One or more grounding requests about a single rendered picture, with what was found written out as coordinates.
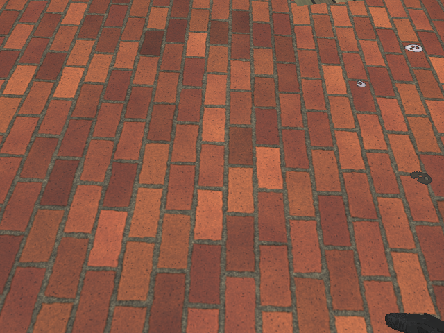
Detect robot right hand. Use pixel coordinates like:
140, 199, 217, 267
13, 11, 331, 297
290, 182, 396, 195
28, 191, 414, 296
385, 313, 444, 333

